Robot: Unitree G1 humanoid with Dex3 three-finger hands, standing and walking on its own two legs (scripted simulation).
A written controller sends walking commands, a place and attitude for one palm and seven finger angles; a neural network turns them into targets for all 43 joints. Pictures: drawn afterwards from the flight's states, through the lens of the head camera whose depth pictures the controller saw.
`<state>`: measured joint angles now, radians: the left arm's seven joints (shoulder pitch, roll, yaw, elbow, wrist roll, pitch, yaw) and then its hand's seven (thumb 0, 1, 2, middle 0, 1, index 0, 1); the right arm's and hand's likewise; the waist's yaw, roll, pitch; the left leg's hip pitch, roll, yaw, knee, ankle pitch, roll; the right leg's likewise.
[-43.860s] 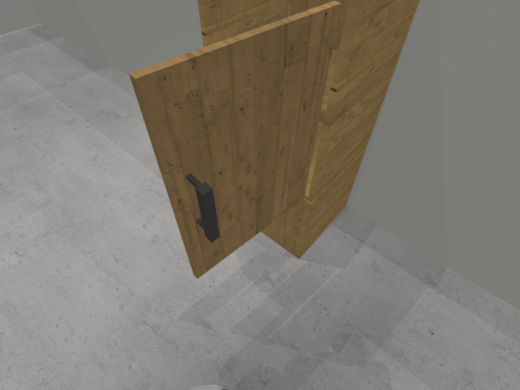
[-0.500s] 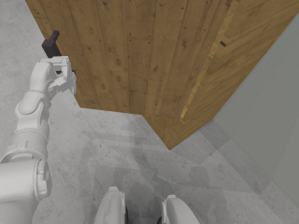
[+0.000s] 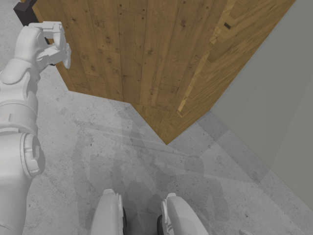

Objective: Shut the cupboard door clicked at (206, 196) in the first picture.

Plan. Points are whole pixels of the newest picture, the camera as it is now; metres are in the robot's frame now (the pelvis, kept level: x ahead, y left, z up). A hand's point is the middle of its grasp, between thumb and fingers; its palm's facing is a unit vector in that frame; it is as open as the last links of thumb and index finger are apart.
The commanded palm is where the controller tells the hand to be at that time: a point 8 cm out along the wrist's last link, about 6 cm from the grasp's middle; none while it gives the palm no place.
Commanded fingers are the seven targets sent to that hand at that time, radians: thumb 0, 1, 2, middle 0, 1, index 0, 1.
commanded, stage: push the door shut along its arc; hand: left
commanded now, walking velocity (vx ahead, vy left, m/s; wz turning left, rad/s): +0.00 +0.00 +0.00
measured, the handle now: (43, 32) +0.60 +0.24 +0.09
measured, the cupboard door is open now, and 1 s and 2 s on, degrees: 40 29 29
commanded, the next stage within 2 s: pull the fist back off the door in 0.68 s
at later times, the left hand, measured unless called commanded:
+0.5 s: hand (81, 34) +0.58 +0.15 +0.10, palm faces -0.32 -0.95 -0.02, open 3.1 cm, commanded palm +0.59 +0.17 +0.09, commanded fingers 0.00 0.90 0.90 -1.30 -1.50 -1.30 -1.50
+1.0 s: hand (91, 27) +0.62 +0.13 +0.09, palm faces +0.13 -0.99 -0.01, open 3.1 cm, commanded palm +0.59 +0.13 +0.09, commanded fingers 0.00 0.90 0.90 -1.30 -1.50 -1.30 -1.50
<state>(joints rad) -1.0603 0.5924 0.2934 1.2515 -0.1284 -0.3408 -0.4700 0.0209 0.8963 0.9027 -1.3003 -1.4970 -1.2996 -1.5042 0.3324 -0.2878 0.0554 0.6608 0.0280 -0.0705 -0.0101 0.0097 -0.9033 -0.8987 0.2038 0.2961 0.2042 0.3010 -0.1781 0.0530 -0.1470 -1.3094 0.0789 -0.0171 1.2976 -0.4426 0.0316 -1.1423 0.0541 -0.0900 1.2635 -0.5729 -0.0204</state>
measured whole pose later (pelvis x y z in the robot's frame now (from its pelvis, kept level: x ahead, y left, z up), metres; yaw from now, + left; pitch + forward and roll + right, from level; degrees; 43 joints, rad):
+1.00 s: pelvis +0.00 +0.00 -0.02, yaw -2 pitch +33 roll -7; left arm -1.33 0.54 0.35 1.23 0.09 -0.20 0.08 0.02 0.85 0.90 -1.30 -1.50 -1.30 -1.50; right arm 0.41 -0.23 0.05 0.65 -0.09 -0.09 0.08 0.01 -0.90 -0.90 0.20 0.30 0.20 0.30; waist -0.27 0.07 -0.14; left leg -1.49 0.09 -0.03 1.37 -0.46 0.03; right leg -1.32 0.07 -0.10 1.33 -0.59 -0.02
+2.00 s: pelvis +0.03 -0.02 +0.05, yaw +1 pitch +18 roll -1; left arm -0.62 0.26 0.24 0.86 -0.12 -0.41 -0.03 0.02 0.90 0.90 -1.30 -1.50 -1.30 -1.50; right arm 0.34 -0.23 0.00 0.64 0.01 0.06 0.04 0.01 -0.91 -0.90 0.20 0.30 0.20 0.30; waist -0.09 0.05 -0.15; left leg -0.98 0.07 0.03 1.07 -0.41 0.00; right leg -0.86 0.05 -0.04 1.09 -0.55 -0.04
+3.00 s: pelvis +0.06 +0.00 +0.13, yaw +3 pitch -3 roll +0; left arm 0.47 0.39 0.33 -0.38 -0.09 -0.02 0.11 0.02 0.89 0.90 -0.41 -0.52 -0.42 -0.53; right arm 0.19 -0.22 0.05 0.62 0.03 -0.03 -0.06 0.02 -0.90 -0.90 0.20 0.30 0.20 0.30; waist 0.06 0.07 -0.02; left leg -0.17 0.00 0.05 0.42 -0.20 0.02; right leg -0.03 0.00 -0.03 0.38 -0.30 -0.01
